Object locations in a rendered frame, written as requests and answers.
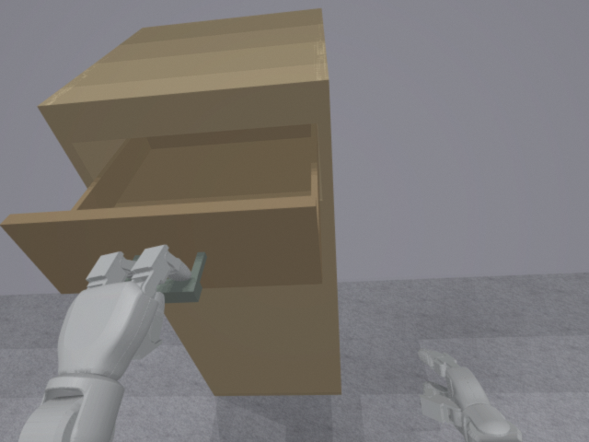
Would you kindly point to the left robot hand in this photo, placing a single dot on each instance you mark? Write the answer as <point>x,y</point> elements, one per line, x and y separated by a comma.
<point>113,322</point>

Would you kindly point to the cabinet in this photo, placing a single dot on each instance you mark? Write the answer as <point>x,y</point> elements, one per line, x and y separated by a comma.
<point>221,75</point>

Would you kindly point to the right robot hand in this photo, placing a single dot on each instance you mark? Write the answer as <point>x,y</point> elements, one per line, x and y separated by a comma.
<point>463,389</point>

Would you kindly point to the right robot forearm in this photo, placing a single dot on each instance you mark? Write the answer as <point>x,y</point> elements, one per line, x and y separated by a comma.
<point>482,422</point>

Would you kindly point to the left robot forearm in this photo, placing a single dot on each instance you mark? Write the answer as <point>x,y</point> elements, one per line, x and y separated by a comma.
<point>76,407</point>

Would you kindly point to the drawer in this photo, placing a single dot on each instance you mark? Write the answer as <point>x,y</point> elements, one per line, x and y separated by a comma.
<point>247,198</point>

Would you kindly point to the handle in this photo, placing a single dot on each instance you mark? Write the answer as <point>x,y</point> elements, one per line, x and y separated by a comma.
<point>183,291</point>

